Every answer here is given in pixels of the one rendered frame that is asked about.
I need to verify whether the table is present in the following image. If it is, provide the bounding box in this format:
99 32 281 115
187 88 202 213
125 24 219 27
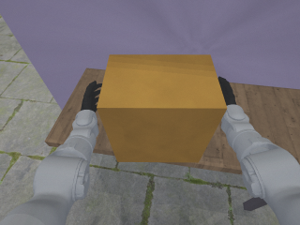
44 67 300 211

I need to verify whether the robot right hand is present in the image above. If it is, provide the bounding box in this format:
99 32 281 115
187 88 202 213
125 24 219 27
218 76 237 106

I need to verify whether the left robot forearm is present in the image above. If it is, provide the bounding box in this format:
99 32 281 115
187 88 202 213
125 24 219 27
33 110 99 194

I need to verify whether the robot left hand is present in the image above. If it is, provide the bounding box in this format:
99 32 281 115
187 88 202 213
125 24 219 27
81 81 102 112

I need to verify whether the right robot forearm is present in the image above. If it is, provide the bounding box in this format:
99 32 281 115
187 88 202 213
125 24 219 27
221 104 300 171

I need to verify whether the carton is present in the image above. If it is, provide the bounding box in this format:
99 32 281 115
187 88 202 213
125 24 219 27
97 54 228 163

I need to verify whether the left robot upper arm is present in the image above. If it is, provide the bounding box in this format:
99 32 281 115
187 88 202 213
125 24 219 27
0 155 90 225

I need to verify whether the right robot upper arm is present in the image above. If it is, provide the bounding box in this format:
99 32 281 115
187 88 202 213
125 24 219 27
240 147 300 225

